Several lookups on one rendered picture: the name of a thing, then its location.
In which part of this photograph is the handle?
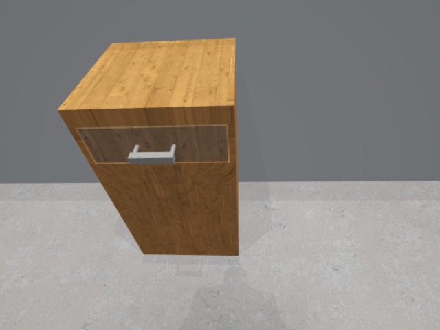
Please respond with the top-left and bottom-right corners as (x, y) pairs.
(128, 144), (176, 164)

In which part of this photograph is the drawer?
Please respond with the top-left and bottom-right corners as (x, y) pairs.
(77, 124), (229, 163)

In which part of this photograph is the cabinet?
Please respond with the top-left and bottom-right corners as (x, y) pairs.
(57, 38), (239, 256)

